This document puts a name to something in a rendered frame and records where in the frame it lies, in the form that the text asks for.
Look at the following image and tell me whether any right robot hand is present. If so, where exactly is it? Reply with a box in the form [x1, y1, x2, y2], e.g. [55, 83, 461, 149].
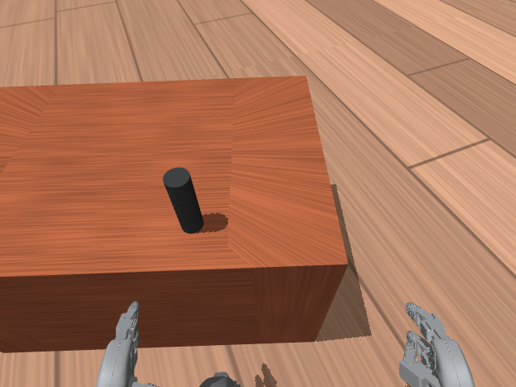
[399, 302, 475, 387]

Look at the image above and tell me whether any left robot hand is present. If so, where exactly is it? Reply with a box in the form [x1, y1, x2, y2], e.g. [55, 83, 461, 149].
[96, 301, 159, 387]

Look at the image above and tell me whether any can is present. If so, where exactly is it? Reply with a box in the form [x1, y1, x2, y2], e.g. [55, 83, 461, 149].
[163, 168, 204, 234]

